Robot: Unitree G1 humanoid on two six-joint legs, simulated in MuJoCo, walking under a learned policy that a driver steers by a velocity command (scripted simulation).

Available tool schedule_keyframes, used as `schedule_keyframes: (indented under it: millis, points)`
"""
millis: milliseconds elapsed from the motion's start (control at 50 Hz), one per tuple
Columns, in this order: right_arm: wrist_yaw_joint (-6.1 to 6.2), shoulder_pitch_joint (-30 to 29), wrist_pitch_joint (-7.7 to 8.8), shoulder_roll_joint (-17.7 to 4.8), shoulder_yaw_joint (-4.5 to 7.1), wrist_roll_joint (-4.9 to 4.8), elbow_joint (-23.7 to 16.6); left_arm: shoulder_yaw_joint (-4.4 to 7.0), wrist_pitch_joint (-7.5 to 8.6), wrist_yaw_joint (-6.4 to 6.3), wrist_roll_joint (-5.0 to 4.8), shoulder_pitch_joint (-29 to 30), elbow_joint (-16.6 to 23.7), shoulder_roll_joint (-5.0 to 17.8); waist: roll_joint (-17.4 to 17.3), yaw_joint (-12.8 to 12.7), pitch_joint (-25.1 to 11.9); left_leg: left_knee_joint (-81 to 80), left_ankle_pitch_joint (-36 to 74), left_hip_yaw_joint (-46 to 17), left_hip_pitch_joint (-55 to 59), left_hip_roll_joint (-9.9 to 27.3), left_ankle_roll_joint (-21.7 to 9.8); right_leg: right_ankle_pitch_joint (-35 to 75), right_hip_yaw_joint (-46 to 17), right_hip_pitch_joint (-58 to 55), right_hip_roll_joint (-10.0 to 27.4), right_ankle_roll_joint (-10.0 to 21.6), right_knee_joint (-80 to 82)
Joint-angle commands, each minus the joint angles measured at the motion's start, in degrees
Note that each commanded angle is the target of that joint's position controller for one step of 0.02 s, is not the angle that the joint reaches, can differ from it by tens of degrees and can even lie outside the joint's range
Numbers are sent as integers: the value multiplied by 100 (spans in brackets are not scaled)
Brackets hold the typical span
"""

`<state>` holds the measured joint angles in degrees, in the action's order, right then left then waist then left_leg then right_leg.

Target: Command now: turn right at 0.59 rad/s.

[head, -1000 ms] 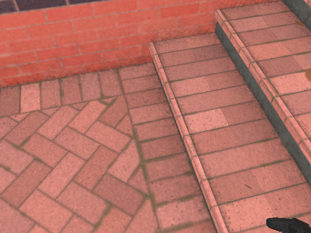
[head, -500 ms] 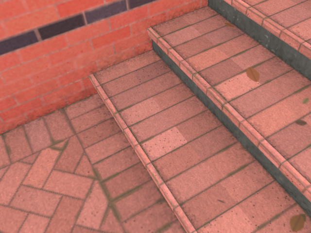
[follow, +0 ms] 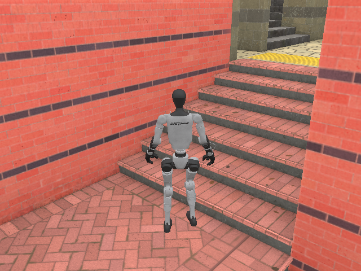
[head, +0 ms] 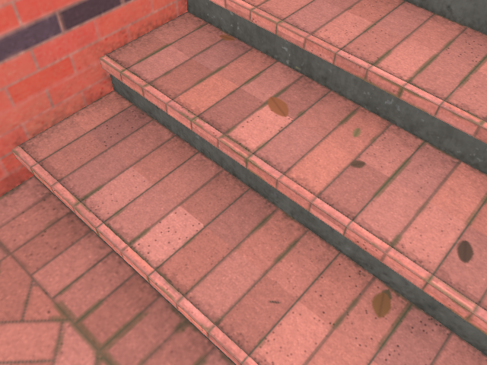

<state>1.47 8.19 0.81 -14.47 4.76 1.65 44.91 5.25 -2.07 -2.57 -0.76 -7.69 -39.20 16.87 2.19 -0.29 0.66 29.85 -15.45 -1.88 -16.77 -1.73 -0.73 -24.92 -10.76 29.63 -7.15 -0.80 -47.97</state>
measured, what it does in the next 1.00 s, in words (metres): steps on the spot, turning right: right foot, then left foot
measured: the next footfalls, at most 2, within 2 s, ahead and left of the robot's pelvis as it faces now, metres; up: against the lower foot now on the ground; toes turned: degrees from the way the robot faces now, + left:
right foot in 0.38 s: -0.02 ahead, -0.14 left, +0.00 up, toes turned -16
left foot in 0.84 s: +0.06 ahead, +0.07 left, +0.00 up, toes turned -34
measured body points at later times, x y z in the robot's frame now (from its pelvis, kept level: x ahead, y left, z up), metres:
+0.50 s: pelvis -0.03 -0.03 +0.00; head +0.00 -0.07 +0.45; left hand +0.21 +0.18 -0.07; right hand +0.04 -0.35 -0.11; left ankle -0.01 +0.12 -0.65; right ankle -0.06 -0.12 -0.73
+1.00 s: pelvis -0.03 +0.01 +0.01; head +0.01 +0.01 +0.45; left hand +0.27 +0.15 -0.09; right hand -0.06 -0.31 -0.07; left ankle +0.03 +0.09 -0.73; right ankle -0.13 -0.10 -0.63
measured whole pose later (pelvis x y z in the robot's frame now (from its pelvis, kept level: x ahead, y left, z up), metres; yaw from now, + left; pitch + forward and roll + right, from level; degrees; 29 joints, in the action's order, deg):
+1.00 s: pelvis -0.03 +0.01 +0.01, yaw -36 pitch +2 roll +0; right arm 2.4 9.1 0.2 -14.1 3.6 1.3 37.1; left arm 6.0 -2.9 -1.8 -0.9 -10.0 -34.7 19.8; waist 3.2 0.1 1.4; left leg 26.7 -14.1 2.2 -15.2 -0.4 -2.1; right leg -24.2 -6.7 33.5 -4.2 -5.3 -70.5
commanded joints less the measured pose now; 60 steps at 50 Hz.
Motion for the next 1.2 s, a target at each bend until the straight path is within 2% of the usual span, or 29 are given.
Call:
schedule_keyframes:
  millis: [20, 60, 100, 140, 200, 300, 340, 360, 380, 400, 420, 440, 480, 500, 560, 620, 740, 800, 820, 840, 860, 880, 900, 940, 960, 1000, 1040, 1120, 1200]
  points:
    - [87, -748, 74, -654, 140, 34, -735, 375, 60, 0, -12, -379, 215, 1025, -930, -298, -399, -1167, 1848, -1512, 627, 1873, -1097, -292, 185, 810, 351, -283, -2310]
    - [156, -716, 40, -553, 65, -89, -773, 296, -45, 14, 10, -450, 193, 721, -890, -191, -249, -1148, 1887, -867, 554, 1555, -985, 187, 358, 909, 393, -438, -2906]
    - [218, -427, -11, -573, 44, -59, -757, 207, -44, 42, -68, -153, 408, 522, -993, -10, -184, -1207, 1877, -466, 714, 1403, -1061, 473, 659, 1012, 496, -542, -2530]
    - [271, -57, -43, -706, 80, -42, -722, 145, -31, 45, -67, 182, 605, 450, -1079, 220, -296, -1179, 2170, -440, 1299, 1555, -1159, 493, 755, 1150, 670, -651, -1773]
    - [263, -25, -82, -991, 177, -78, -769, 37, -4, 128, -14, 239, 745, 314, -1184, 286, -538, -1107, 2444, -237, 1445, 1779, -1222, 217, 975, 560, 906, -649, -788]
    - [165, -59, -135, -1183, 249, -205, -819, 54, -24, 268, -23, -94, 777, 451, -1361, 220, -608, -850, 2746, 36, 1148, 2008, -1162, 239, 1437, -610, 832, -293, 580]
    - [152, -150, -144, -1157, 245, -283, -797, 86, -13, 306, -34, -259, 755, 418, -1210, 10, -549, -415, 2466, 261, 1040, 1890, -854, 987, 1615, -1141, 676, 50, 1930]
    - [125, 145, -140, -970, 205, -280, -686, 129, -15, 262, 2, -559, 659, 465, -929, -58, -665, 142, 2108, 557, 665, 1694, -516, 1588, 1521, -1875, 538, 242, 2486]
    - [78, 194, -116, -706, 134, -134, -753, 276, 0, 194, 6, -837, 673, 941, 141, -57, -770, 1505, 707, 1061, -685, 1262, 32, 3456, 322, -3072, 1311, 588, 2559]
    - [68, -128, -74, -380, -16, 109, -1150, 351, 59, 148, 161, -898, 826, 1526, 1723, -27, -738, 3061, -2301, 1027, -2483, 440, 522, 5670, -1788, -3441, 2911, 1756, 2413]
    - [89, -591, -34, -700, 76, -19, -1187, 298, 203, 211, 320, -1023, 848, 1259, 988, -482, -1222, 4092, -2501, 17, -2439, 347, 558, 5301, -1914, -3060, 3131, 2346, 2597]
    - [82, -584, -54, -849, 129, -156, -1170, 240, 284, 216, 304, -694, 810, 1169, 652, -261, -921, 4323, -1998, -138, -2507, 428, 490, 4625, -1340, -2791, 2748, 2046, 2644]
    - [147, -440, -92, -916, 179, -79, -1034, 159, 257, 139, 63, -28, 868, 893, 317, 28, -611, 3970, -1044, -201, -2463, 481, 478, 3726, -780, -2327, 2141, 1419, 2655]
    - [148, -394, -103, -886, 184, -42, -1034, 116, 237, 105, 31, 148, 908, 854, 383, 140, -615, 3987, -720, -129, -2149, 377, 505, 3839, -610, -1997, 1984, 1354, 2652]
    - [125, -263, -100, -646, 114, -70, -1019, 90, 204, 39, 99, 81, 923, 802, 521, 165, -758, 3471, -335, -53, -1853, 156, 558, 3790, -519, -1933, 1791, 1315, 2590]
    - [118, -469, -112, -498, 35, -79, -1101, 120, 169, 0, 84, -44, 917, 860, 598, 44, -754, 2548, -346, -95, -1650, 55, 561, 3300, -771, -1990, 1747, 1259, 2528]
    - [24, -463, -44, -586, 36, -176, -1150, 151, 108, 58, 74, 25, 1010, 904, 881, -60, -696, 1236, -734, -162, -946, -159, 411, 2842, -1608, -1889, 1682, 1270, 2436]
    - [-48, -183, 59, -630, 72, -203, -1106, 162, 70, 36, -15, 177, 1035, 910, 856, 86, -714, -14, -297, -143, -354, -186, 241, 3042, -1883, -1944, 1508, 1157, 2227]
    - [-65, 49, 94, -661, 106, -185, -1023, 152, 48, 9, -61, 273, 1068, 867, 737, 230, -719, -746, 373, -109, 229, -94, 134, 2648, -1798, -1662, 1318, 969, 2078]
    - [-47, 302, 94, -913, 186, -102, -977, 96, 46, -7, -32, 159, 1095, 649, 245, 214, -870, -908, 876, -602, 1118, 623, -145, 1515, -1494, -919, 1027, 661, 1519]
    - [-12, 193, 32, -1409, 273, 36, -1047, 35, 78, 21, 3, -145, 1139, 368, -1445, -113, -748, -1039, 2219, -2017, 1647, 1970, -927, -695, -224, 447, 25, 220, 152]
    - [-51, 229, 70, -1194, 246, 166, -1102, 217, 153, 22, 49, 20, 1175, 973, -1645, 80, -659, -1260, 2773, -2760, 1046, 2701, -1776, -1375, 80, 788, 86, -138, -1352]
    - [-18, -101, 92, -944, 167, 116, -1211, 334, 139, 51, 17, -136, 1035, 1251, -1136, -85, -560, -1212, 2573, -2248, 846, 2492, -1695, -920, 30, 738, 369, -264, -2160]
    - [62, -490, 70, -654, 73, -44, -1306, 306, 2, 41, 7, -350, 779, 1012, -772, -204, -371, -1087, 2040, -1231, 742, 1749, -1145, -170, 200, 828, 447, -449, -2736]
    - [115, -467, 47, -633, 40, -83, -1311, 261, -42, 57, 4, -337, 770, 851, -745, -145, -310, -1071, 2184, -960, 731, 1636, -1127, 61, 265, 895, 448, -530, -2920]
    - [197, -221, -13, -675, 22, -34, -1273, 167, -46, 80, -49, -77, 883, 601, -885, 10, -297, -1127, 2214, -497, 887, 1450, -1148, 374, 583, 977, 499, -628, -2578]
    - [239, 78, -59, -765, 58, -5, -1214, 95, -36, 69, -29, 220, 1009, 473, -1012, 208, -427, -1115, 2429, -421, 1379, 1576, -1234, 372, 702, 1124, 631, -709, -2022]
    - [216, 106, -116, -1075, 175, -49, -1184, -7, -13, 157, 34, 285, 1100, 343, -1128, 275, -629, -1108, 2504, -170, 1442, 1854, -1316, 128, 941, 513, 927, -664, -934]
    - [145, 4, -126, -1225, 233, -137, -1137, 1, -31, 244, 5, 183, 1114, 424, -1283, 256, -601, -1060, 2359, 73, 1100, 1984, -1231, 173, 1273, -331, 931, -401, 164]
Velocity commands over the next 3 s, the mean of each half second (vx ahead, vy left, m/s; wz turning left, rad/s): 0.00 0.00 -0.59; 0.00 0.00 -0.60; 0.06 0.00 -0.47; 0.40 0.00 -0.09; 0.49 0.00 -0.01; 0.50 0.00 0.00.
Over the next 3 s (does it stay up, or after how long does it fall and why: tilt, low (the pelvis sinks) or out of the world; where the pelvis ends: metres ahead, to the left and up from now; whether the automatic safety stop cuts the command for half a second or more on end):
stays up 0.44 -0.60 0.23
